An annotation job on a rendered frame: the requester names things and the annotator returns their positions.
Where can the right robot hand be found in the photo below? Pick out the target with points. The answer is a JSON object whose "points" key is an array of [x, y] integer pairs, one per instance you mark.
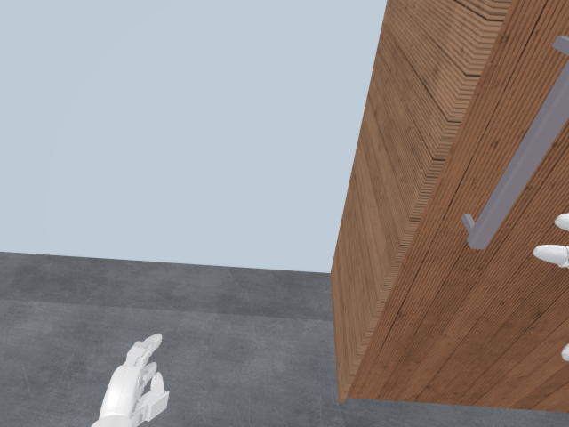
{"points": [[558, 255]]}

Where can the left robot hand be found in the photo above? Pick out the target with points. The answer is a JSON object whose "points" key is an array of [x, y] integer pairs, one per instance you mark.
{"points": [[127, 384]]}

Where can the handle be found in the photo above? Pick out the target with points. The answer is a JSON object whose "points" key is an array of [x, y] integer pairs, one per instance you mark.
{"points": [[543, 131]]}

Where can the wardrobe door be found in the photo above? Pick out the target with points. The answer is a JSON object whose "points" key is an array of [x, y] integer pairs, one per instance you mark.
{"points": [[486, 327]]}

